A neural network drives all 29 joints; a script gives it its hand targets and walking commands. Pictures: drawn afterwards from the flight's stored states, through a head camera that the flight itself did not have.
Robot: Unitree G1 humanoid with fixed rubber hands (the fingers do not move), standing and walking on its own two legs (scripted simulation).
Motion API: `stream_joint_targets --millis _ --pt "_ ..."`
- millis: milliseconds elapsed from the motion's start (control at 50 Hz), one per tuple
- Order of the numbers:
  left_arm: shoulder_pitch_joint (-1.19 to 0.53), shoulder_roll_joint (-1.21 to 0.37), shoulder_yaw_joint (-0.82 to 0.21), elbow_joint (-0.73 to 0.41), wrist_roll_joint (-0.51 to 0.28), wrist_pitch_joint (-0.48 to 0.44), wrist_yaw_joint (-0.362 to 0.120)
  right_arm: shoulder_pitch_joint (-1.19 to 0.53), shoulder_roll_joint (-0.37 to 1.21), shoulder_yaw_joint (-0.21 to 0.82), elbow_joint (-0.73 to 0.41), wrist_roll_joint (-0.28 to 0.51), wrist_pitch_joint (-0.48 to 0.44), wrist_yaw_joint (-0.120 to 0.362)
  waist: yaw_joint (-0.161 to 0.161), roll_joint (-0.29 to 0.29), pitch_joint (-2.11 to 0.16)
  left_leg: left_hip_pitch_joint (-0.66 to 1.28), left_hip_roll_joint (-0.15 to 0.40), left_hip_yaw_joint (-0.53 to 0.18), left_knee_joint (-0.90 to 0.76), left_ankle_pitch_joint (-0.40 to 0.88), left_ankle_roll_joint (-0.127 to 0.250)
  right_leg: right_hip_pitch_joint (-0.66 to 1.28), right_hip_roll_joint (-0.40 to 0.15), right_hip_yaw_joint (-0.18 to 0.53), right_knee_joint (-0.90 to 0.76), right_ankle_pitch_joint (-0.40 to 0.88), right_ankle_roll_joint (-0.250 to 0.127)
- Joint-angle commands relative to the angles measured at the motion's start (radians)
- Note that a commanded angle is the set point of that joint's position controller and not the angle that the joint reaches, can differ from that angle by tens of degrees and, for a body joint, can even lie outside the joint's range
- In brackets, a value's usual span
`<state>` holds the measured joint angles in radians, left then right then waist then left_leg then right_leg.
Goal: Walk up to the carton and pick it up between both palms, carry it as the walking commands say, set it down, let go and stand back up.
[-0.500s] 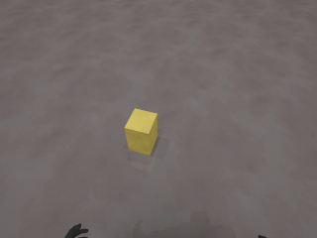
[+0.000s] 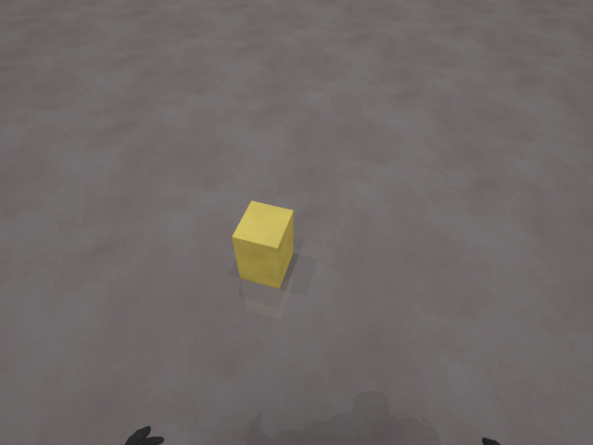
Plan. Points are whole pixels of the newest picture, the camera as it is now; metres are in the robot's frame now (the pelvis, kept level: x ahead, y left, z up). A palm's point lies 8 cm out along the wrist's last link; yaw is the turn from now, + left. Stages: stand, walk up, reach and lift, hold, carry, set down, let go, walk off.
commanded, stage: stand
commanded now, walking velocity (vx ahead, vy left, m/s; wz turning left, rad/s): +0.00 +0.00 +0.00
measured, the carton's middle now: (265, 245) +0.88 +0.11 -0.63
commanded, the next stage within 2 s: walk up in 0.46 s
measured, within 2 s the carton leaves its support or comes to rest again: neither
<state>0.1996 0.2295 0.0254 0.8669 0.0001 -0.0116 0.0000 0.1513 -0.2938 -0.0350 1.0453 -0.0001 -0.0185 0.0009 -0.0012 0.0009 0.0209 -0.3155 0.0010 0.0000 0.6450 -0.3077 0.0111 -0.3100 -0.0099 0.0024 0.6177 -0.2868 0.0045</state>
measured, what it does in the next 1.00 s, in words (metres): lifts its left foot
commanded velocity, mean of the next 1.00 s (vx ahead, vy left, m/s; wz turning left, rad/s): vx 0.00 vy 0.00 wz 0.00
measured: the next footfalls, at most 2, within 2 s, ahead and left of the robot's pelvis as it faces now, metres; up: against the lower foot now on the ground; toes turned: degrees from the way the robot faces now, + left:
left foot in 1.02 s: +0.13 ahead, +0.13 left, +0.00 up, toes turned +5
right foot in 1.42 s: +0.33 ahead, -0.09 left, +0.00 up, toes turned +1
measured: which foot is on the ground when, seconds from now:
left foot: down 0.00-0.84, up 0.86-1.00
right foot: down 0.00-1.00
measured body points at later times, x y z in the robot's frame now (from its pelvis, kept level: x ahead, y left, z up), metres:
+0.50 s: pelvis +0.00 +0.00 +0.00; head +0.01 +0.00 +0.45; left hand +0.10 +0.25 -0.13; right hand +0.08 -0.28 -0.13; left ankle +0.02 +0.11 -0.72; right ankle +0.03 -0.13 -0.72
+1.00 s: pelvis +0.06 +0.01 +0.00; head +0.06 +0.02 +0.45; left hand +0.11 +0.31 -0.12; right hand +0.17 -0.30 -0.11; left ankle +0.07 +0.13 -0.71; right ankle +0.03 -0.13 -0.72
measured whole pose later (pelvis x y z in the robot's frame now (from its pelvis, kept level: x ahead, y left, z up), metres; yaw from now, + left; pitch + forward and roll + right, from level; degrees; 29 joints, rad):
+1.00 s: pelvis +0.06 +0.01 +0.00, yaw +4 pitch -2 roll -1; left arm 0.23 0.31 0.07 0.89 0.00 -0.06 -0.01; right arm 0.22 -0.38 -0.09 0.94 0.00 -0.04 0.06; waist 0.03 0.00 0.03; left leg -0.35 0.02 0.00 0.76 -0.43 0.04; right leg -0.18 -0.05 -0.06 0.60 -0.39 -0.01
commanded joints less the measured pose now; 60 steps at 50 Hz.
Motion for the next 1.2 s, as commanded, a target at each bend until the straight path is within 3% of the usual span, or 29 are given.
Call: stream_joint_targets --millis 0,60,80,220,380,400,420,620,640,660,680,720,760,780,800,820,840,880,920,960,1000,1020,1040,1060,1080,1100,1140,1160,1180 --pt "-0.055 0.249 0.055 0.005 0.009 -0.034 0.009 -0.057 -0.243 -0.025 -0.047 -0.029 -0.043 -0.003 0.011 0.017 -0.016 0.044 0.117 -0.156 -0.246 0.016 0.055 0.069 -0.083 0.109 -0.183 0.024 -0.056" --pt "-0.061 0.280 0.065 0.013 0.014 -0.037 0.011 -0.104 -0.248 -0.034 -0.056 -0.020 -0.038 -0.010 0.022 0.000 -0.025 0.022 0.116 -0.153 -0.233 0.079 0.053 0.102 -0.083 0.082 -0.161 0.078 -0.054" --pt "-0.088 0.252 0.056 0.002 0.024 -0.034 0.011 -0.099 -0.233 -0.028 -0.056 -0.016 -0.039 -0.010 0.006 -0.068 -0.036 0.037 0.115 -0.143 -0.241 0.052 0.051 0.089 -0.084 0.091 -0.172 0.064 -0.060" --pt "-0.080 0.275 0.064 0.004 0.017 -0.037 0.017 -0.096 -0.246 -0.033 -0.041 -0.011 -0.031 -0.007 0.001 0.000 -0.057 0.075 0.109 -0.138 -0.235 0.105 0.041 0.090 -0.085 0.094 -0.192 0.089 -0.054" --pt "-0.087 0.256 0.059 0.019 0.027 -0.032 0.011 -0.139 -0.236 -0.028 -0.044 -0.021 -0.034 -0.007 0.019 -0.012 0.007 -0.001 0.117 -0.157 -0.299 -0.052 0.042 0.083 -0.087 0.102 -0.216 0.003 -0.052" --pt "-0.078 0.264 0.061 0.014 0.017 -0.035 0.006 -0.104 -0.250 -0.033 -0.044 -0.017 -0.033 -0.007 0.012 -0.048 -0.032 0.037 0.118 -0.152 -0.272 -0.015 0.043 0.076 -0.090 0.102 -0.218 -0.004 -0.061" --pt "-0.085 0.260 0.054 0.017 0.023 -0.039 0.011 -0.097 -0.220 -0.024 -0.045 -0.018 -0.037 -0.004 -0.007 -0.006 -0.025 0.055 0.105 -0.145 -0.279 0.019 0.044 0.085 -0.095 0.119 -0.227 0.012 -0.063" --pt "-0.091 0.230 0.048 0.024 0.017 -0.034 0.006 -0.108 -0.236 -0.025 -0.039 -0.022 -0.040 -0.006 0.011 -0.036 -0.040 0.077 0.115 -0.138 -0.262 0.081 0.040 0.085 -0.088 0.087 -0.218 0.086 -0.053" --pt "-0.038 0.349 0.100 -0.024 0.032 -0.055 -0.013 0.011 -0.307 -0.068 -0.070 -0.034 -0.050 0.021 0.003 0.001 -0.108 0.048 0.106 -0.188 -0.251 -0.356 0.100 0.076 -0.064 0.077 -0.121 -0.306 -0.092" --pt "0.023 0.355 0.110 -0.008 0.033 -0.056 -0.018 0.021 -0.316 -0.067 -0.080 -0.040 -0.049 0.034 0.020 0.048 -0.050 0.010 0.128 -0.260 -0.261 -0.487 0.112 0.007 -0.055 0.109 -0.074 -0.429 -0.099" --pt "0.021 0.342 0.111 -0.021 0.033 -0.058 -0.023 0.026 -0.317 -0.075 -0.089 -0.044 -0.051 0.040 0.017 0.092 0.003 -0.040 0.144 -0.284 -0.308 -0.530 0.115 -0.027 -0.051 0.093 -0.042 -0.421 -0.098" --pt "0.023 0.324 0.105 -0.033 0.043 -0.063 -0.023 0.005 -0.322 -0.082 -0.121 -0.040 -0.053 0.037 0.024 0.028 0.064 -0.014 0.183 -0.338 -0.281 -0.434 0.141 -0.056 -0.038 0.067 -0.029 -0.306 -0.095" --pt "0.027 0.334 0.107 -0.018 0.048 -0.072 -0.022 0.017 -0.316 -0.087 -0.136 -0.033 -0.053 0.038 0.017 -0.005 0.014 0.024 0.154 -0.277 -0.222 -0.355 0.131 -0.019 -0.048 0.059 -0.098 -0.205 -0.080" --pt "0.042 0.340 0.110 -0.015 0.048 -0.076 -0.022 0.005 -0.296 -0.083 -0.144 -0.038 -0.052 0.045 0.026 0.034 -0.036 -0.002 0.112 -0.221 -0.192 -0.344 0.106 0.072 -0.064 0.096 -0.120 -0.241 -0.089" --pt "0.122 0.365 0.124 -0.016 0.049 -0.082 -0.019 -0.031 -0.274 -0.076 -0.185 -0.036 -0.046 0.048 0.075 -0.031 -0.055 -0.168 0.068 -0.156 -0.055 -0.345 0.082 0.221 -0.120 0.197 -0.201 -0.348 -0.115" --pt "0.174 0.410 0.138 0.007 0.045 -0.088 -0.015 -0.061 -0.242 -0.073 -0.207 -0.030 -0.045 0.050 0.099 -0.197 -0.015 -0.377 -0.018 -0.018 0.127 -0.246 0.028 0.367 -0.229 0.421 -0.345 -0.451 -0.178" --pt "0.160 0.445 0.151 -0.006 0.048 -0.091 -0.013 -0.056 -0.267 -0.078 -0.203 -0.037 -0.045 0.046 0.101 -0.239 0.046 -0.484 0.025 -0.001 0.273 -0.213 0.006 0.412 -0.359 0.538 -0.399 -0.394 -0.264" --pt "0.144 0.433 0.146 -0.028 0.038 -0.091 -0.009 -0.078 -0.299 -0.085 -0.221 -0.053 -0.057 0.045 0.098 -0.074 0.128 -0.487 0.064 -0.046 0.284 -0.188 0.031 0.291 -0.376 0.519 -0.410 -0.330 -0.306" --pt "0.089 0.445 0.150 -0.034 0.043 -0.085 -0.014 -0.053 -0.287 -0.095 -0.230 -0.042 -0.067 0.061 0.068 -0.137 0.177 -0.372 0.078 -0.037 0.125 -0.213 0.027 0.202 -0.327 0.371 -0.384 -0.274 -0.273" --pt "0.055 0.420 0.133 -0.042 0.036 -0.085 -0.023 -0.004 -0.257 -0.091 -0.218 -0.045 -0.079 0.066 0.034 -0.156 0.126 -0.196 0.032 0.032 0.040 -0.083 0.017 0.135 -0.277 0.238 -0.313 0.008 -0.238" --pt "-0.009 0.406 0.124 -0.067 0.031 -0.066 -0.031 0.143 -0.239 -0.101 -0.189 -0.037 -0.089 0.053 -0.058 -0.150 0.069 0.122 -0.017 0.103 -0.146 0.047 0.026 -0.030 -0.212 0.085 -0.132 0.131 -0.178" --pt "-0.027 0.344 0.104 -0.091 0.028 -0.065 -0.033 0.244 -0.288 -0.119 -0.154 -0.042 -0.098 0.037 -0.123 -0.034 -0.009 0.384 0.011 0.020 -0.237 0.023 0.058 -0.168 -0.139 0.000 0.125 0.206 -0.133" --pt "-0.018 0.224 0.078 -0.131 0.020 -0.070 -0.033 0.347 -0.398 -0.145 -0.158 -0.060 -0.108 0.020 -0.139 0.324 -0.097 0.552 0.296 -0.454 -0.347 -0.029 0.135 -0.397 0.002 -0.091 0.473 -0.040 -0.060" --pt "-0.044 0.325 0.101 -0.126 0.031 -0.060 -0.018 0.297 -0.469 -0.143 -0.190 -0.035 -0.110 0.013 -0.128 0.163 -0.062 0.505 0.421 -0.700 -0.352 0.062 0.236 -0.501 0.006 0.044 0.559 -0.253 -0.041" --pt "-0.078 0.371 0.101 -0.115 0.027 -0.060 -0.013 0.299 -0.429 -0.140 -0.189 -0.009 -0.110 0.010 -0.108 -0.002 -0.047 0.436 0.405 -0.591 -0.280 0.233 0.268 -0.446 -0.042 0.090 0.572 -0.214 -0.038" --pt "-0.055 0.343 0.091 -0.118 0.013 -0.063 -0.019 0.285 -0.391 -0.133 -0.197 -0.011 -0.111 0.005 -0.079 -0.027 -0.021 0.429 0.373 -0.494 -0.239 0.343 0.258 -0.467 -0.044 0.107 0.547 -0.180 -0.043" --pt "-0.030 0.329 0.092 -0.101 0.013 -0.065 -0.029 0.276 -0.350 -0.111 -0.207 -0.015 -0.109 -0.007 -0.078 0.057 -0.024 0.435 0.296 -0.328 -0.202 0.618 0.184 -0.442 -0.053 0.093 0.472 -0.128 -0.035" --pt "-0.045 0.305 0.084 -0.111 0.014 -0.064 -0.034 0.290 -0.356 -0.112 -0.203 -0.018 -0.104 -0.010 -0.085 0.111 -0.043 0.412 0.287 -0.259 -0.186 0.646 0.207 -0.415 -0.049 0.052 0.408 -0.143 -0.024" --pt "-0.070 0.314 0.091 -0.108 0.016 -0.060 -0.034 0.295 -0.364 -0.113 -0.205 -0.022 -0.102 -0.009 -0.097 0.120 -0.062 0.417 0.291 -0.304 -0.193 0.623 0.206 -0.413 -0.041 0.043 0.395 -0.138 -0.017"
